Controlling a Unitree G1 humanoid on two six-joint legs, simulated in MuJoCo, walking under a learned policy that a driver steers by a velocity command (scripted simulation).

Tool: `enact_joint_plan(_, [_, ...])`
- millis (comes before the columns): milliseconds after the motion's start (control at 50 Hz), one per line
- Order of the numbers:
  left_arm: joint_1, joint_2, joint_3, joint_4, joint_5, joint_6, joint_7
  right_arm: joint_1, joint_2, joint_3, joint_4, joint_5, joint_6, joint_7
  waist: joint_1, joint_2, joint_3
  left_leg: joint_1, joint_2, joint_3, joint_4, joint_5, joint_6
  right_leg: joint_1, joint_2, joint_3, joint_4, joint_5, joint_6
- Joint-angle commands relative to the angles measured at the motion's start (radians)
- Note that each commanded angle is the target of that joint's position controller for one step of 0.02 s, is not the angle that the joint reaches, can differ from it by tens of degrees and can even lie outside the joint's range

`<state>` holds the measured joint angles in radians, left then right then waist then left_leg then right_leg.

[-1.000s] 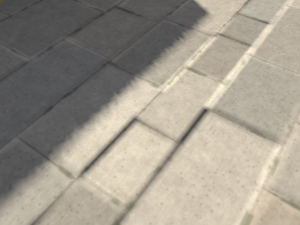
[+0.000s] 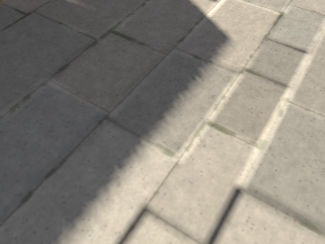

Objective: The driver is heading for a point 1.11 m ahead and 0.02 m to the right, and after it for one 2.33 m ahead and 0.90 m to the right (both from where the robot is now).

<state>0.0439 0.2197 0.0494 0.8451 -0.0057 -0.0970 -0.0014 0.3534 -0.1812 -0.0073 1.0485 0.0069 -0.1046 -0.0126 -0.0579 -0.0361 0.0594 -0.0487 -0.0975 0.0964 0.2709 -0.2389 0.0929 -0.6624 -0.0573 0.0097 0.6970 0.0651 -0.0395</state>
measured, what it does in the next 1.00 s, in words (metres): walks ahead: right foot, then left foot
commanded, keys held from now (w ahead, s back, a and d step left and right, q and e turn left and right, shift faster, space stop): shift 1.00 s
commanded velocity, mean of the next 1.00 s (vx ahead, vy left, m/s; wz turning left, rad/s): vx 0.05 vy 0.00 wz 0.00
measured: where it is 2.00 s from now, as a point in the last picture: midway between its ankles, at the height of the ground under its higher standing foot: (178, 233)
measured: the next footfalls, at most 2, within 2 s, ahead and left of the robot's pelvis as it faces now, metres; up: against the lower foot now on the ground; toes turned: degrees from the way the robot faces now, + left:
right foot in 0.10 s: +0.26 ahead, -0.09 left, +0.00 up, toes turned -1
left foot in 0.42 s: +0.17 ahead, +0.13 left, +0.00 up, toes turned +0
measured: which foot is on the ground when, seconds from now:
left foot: down 0.00-0.12, up 0.14-0.40, down 0.42-1.00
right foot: up 0.00-0.08, down 0.10-1.00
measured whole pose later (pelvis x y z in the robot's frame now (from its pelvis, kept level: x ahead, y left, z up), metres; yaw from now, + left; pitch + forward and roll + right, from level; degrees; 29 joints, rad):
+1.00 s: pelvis +0.18 +0.03 -0.01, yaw -1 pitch -1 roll +0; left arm 0.16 0.19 0.03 1.07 -0.01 0.00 0.04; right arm 0.27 -0.17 -0.01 1.09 0.00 -0.03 -0.03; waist 0.00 0.00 0.03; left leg -0.15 -0.02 0.02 0.51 -0.35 0.03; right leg -0.30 -0.01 0.00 0.52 -0.21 0.00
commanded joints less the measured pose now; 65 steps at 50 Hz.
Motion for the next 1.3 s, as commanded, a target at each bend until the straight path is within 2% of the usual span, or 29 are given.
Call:
enact_joint_plan(20, [0.003,0.030,-0.005,-0.037,0.003,0.003,-0.017,-0.008,-0.174,-0.028,-0.031,0.005,0.001,-0.025,0.038,0.107,-0.062,-0.069,0.240,-0.076,0.006,0.770,0.032,0.220,0.054,-0.032,-0.137,0.106,-0.002])
enact_joint_plan(80, [0.102,0.097,0.014,-0.004,0.018,-0.003,-0.022,-0.051,-0.171,-0.034,-0.028,0.000,0.020,-0.022,0.105,0.107,-0.101,0.020,0.264,-0.107,0.167,0.835,0.033,0.300,0.075,-0.021,-0.198,0.038,-0.052])
enact_joint_plan(100, [0.179,0.120,0.026,0.029,0.025,-0.010,-0.019,-0.062,-0.165,-0.033,-0.033,-0.001,0.026,-0.017,0.141,0.073,-0.136,0.030,0.218,-0.090,0.293,0.809,0.011,0.397,0.082,-0.032,-0.281,0.166,-0.073])
enact_joint_plan(120, [0.235,0.177,0.038,0.044,0.042,-0.012,-0.012,-0.014,-0.148,-0.026,-0.039,-0.018,0.023,-0.006,0.128,-0.013,-0.227,-0.091,0.148,-0.079,0.489,0.575,-0.026,0.616,-0.028,0.067,-0.214,0.615,-0.129])
enact_joint_plan(140, [0.272,0.160,0.022,0.053,0.064,0.002,-0.005,0.151,-0.050,0.003,0.002,-0.015,0.024,0.007,0.077,-0.201,-0.385,-0.333,0.056,-0.086,0.811,-0.085,-0.094,0.895,-0.282,0.314,-0.157,0.925,-0.337])
enact_joint_plan(160, [0.286,0.073,-0.002,0.057,0.050,0.009,-0.010,0.169,-0.078,0.000,0.029,0.001,0.029,0.020,0.090,-0.170,-0.467,-0.381,0.034,-0.187,0.941,-0.451,-0.107,0.899,-0.332,0.437,-0.216,0.850,-0.391])
enact_joint_plan(180, [0.197,0.078,-0.005,0.041,0.022,0.014,-0.013,0.085,-0.138,-0.018,0.006,0.014,0.043,0.022,0.079,-0.082,-0.362,-0.422,0.075,-0.214,0.978,-0.432,-0.111,0.763,-0.293,0.400,-0.273,0.570,-0.347])
enact_joint_plan(200, [0.097,0.073,-0.010,0.021,0.009,0.019,-0.010,-0.001,-0.147,-0.027,-0.014,0.013,0.062,0.011,0.059,0.002,-0.250,-0.442,0.109,-0.188,0.953,-0.385,-0.121,0.613,-0.253,0.344,-0.328,0.312,-0.293])
enact_joint_plan(220, [0.031,0.070,-0.016,0.011,0.012,0.024,-0.007,-0.043,-0.138,-0.033,-0.020,0.009,0.082,-0.002,0.036,0.041,-0.172,-0.407,0.135,-0.177,0.877,-0.346,-0.129,0.455,-0.223,0.297,-0.386,0.116,-0.250])
enact_joint_plan(240, [-0.013,0.091,-0.012,0.005,0.022,0.032,-0.003,-0.053,-0.126,-0.034,-0.027,0.003,0.101,-0.014,0.011,0.007,-0.134,-0.336,0.151,-0.161,0.762,-0.303,-0.134,0.335,-0.177,0.249,-0.428,-0.052,-0.207])
enact_joint_plan(300, [0.017,0.104,-0.004,0.020,0.043,0.050,0.011,-0.033,-0.084,-0.027,-0.006,-0.005,0.120,-0.039,0.016,-0.070,-0.150,-0.222,0.123,-0.109,0.566,-0.240,-0.136,0.264,-0.114,0.185,-0.463,-0.219,-0.186])
enact_joint_plan(360, [0.022,0.113,-0.001,0.031,0.014,0.059,0.024,-0.025,-0.089,-0.032,0.011,-0.009,0.127,-0.038,0.003,-0.076,-0.170,-0.128,0.114,-0.084,0.386,-0.054,-0.110,0.241,-0.107,0.183,-0.476,-0.478,-0.152])
enact_joint_plan(420, [0.069,0.088,-0.007,0.061,0.005,0.069,0.030,-0.042,-0.105,-0.033,0.008,-0.040,0.128,-0.028,0.005,-0.040,-0.086,-0.105,0.146,-0.109,0.223,-0.033,-0.051,0.174,-0.053,0.148,-0.457,-0.687,-0.041])
enact_joint_plan(440, [0.094,0.096,0.000,0.061,0.005,0.073,0.032,-0.061,-0.160,-0.043,0.006,-0.032,0.124,-0.030,0.045,0.040,-0.031,-0.226,0.172,-0.146,0.169,-0.192,-0.019,0.214,0.003,0.084,-0.423,-0.635,-0.009])
enact_joint_plan(500, [0.112,0.060,-0.002,0.080,0.013,0.071,0.042,-0.127,-0.125,-0.033,0.008,-0.022,0.085,-0.030,0.086,0.176,-0.017,-0.442,0.188,-0.197,0.023,-0.341,-0.032,0.473,0.048,0.007,-0.274,-0.343,0.008])
enact_joint_plan(540, [0.141,0.065,0.000,0.105,0.022,0.072,0.041,-0.139,-0.118,-0.032,0.005,-0.016,0.064,-0.028,0.094,0.153,-0.022,-0.424,0.186,-0.194,0.026,-0.284,-0.049,0.500,0.044,0.005,-0.260,-0.276,0.000])
enact_joint_plan(620, [0.134,0.065,0.000,0.128,0.012,0.072,0.035,-0.066,-0.112,-0.030,0.022,-0.009,0.057,-0.027,0.064,0.066,-0.016,-0.340,0.161,-0.163,0.078,-0.153,-0.046,0.459,0.032,0.018,-0.267,-0.249,-0.015])
enact_joint_plan(860, [0.151,0.069,-0.001,0.186,0.001,0.086,0.039,-0.006,-0.090,-0.020,0.028,-0.007,0.069,-0.018,0.053,0.040,-0.067,-0.231,0.138,-0.125,0.141,0.143,-0.046,0.506,0.022,0.023,-0.208,-0.020,-0.015])
enact_joint_plan(1040, [0.132,0.068,0.003,0.214,0.000,0.099,0.045,-0.001,-0.079,-0.019,0.029,-0.009,0.076,-0.018,0.057,0.048,-0.043,-0.222,0.134,-0.121,0.124,0.146,-0.047,0.515,0.020,0.025,-0.211,-0.035,-0.007])
enact_joint_plan(1060, [0.164,0.055,0.002,0.236,-0.003,0.101,0.044,0.045,-0.088,-0.025,0.049,-0.004,0.079,-0.019,0.050,0.071,-0.086,-0.194,0.130,-0.126,0.095,-0.090,-0.024,0.517,0.063,-0.025,-0.175,-0.272,-0.009])
enact_joint_plan(1080, [0.156,0.067,0.010,0.236,-0.013,0.100,0.040,0.067,-0.132,-0.041,0.049,0.009,0.081,-0.020,0.037,0.117,-0.038,-0.198,0.168,-0.200,0.044,-0.417,0.028,0.422,0.105,-0.068,-0.107,-0.555,-0.008])
enact_joint_plan(1100, [0.069,0.083,0.014,0.197,-0.020,0.086,0.034,0.115,-0.180,-0.056,0.045,0.020,0.074,-0.021,-0.005,0.163,0.048,-0.166,0.280,-0.367,-0.063,-0.676,0.097,0.230,0.105,-0.076,-0.017,-0.642,-0.009])
enact_joint_plan(1120, [-0.036,0.064,0.006,0.140,-0.037,0.061,0.023,0.111,-0.238,-0.076,0.036,0.028,0.054,-0.024,-0.027,0.244,0.144,-0.129,0.444,-0.582,-0.189,-0.751,0.175,0.057,0.059,-0.063,0.109,-0.534,-0.024])
enact_joint_plan(1140, [-0.099,0.074,0.009,0.109,-0.042,0.036,0.014,0.107,-0.225,-0.075,0.027,0.013,0.030,-0.026,-0.036,0.202,0.195,-0.067,0.512,-0.673,-0.225,-0.660,0.208,-0.099,-0.002,0.004,0.219,-0.520,-0.035])
enact_joint_plan(1160, [-0.089,0.078,0.015,0.108,-0.043,0.016,0.007,0.107,-0.190,-0.069,0.025,0.004,0.009,-0.024,-0.017,0.155,0.193,0.039,0.513,-0.655,-0.203,-0.554,0.198,-0.227,-0.038,0.035,0.288,-0.484,-0.041])
enact_joint_plan(1200, [-0.054,0.080,0.021,0.115,-0.038,-0.014,-0.008,0.101,-0.148,-0.062,0.014,0.011,-0.006,-0.012,0.003,0.111,0.122,0.157,0.457,-0.522,-0.162,-0.362,0.144,-0.289,-0.075,0.040,0.287,-0.399,-0.039])
enact_joint_plan(1260, [-0.071,0.042,0.014,0.111,-0.030,-0.023,-0.022,0.065,-0.161,-0.065,-0.025,0.013,0.004,-0.007,0.008,0.149,0.067,0.000,0.349,-0.312,-0.174,-0.220,0.085,-0.020,-0.040,-0.044,0.080,-0.304,0.000])
enact_joint_plan(1280, [-0.094,0.028,0.008,0.067,0.065,0.020,-0.059,0.077,-0.172,-0.068,-0.016,-0.063,0.005,0.001,0.011,0.177,0.073,-0.087,0.300,-0.251,-0.198,-0.235,0.085,0.097,0.001,-0.106,0.009,-0.316,0.014])
enact_joint_plan(1300, [-0.094,0.029,0.012,0.055,0.064,0.043,-0.073,0.076,-0.178,-0.072,-0.015,-0.067,0.005,0.005,0.014,0.201,0.085,-0.147,0.299,-0.224,-0.203,-0.235,0.085,0.188,0.013,-0.137,-0.028,-0.318,0.012])
Over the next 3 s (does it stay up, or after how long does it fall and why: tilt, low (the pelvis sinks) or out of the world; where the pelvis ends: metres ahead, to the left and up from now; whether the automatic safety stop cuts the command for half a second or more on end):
stays up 0.90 0.02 -0.01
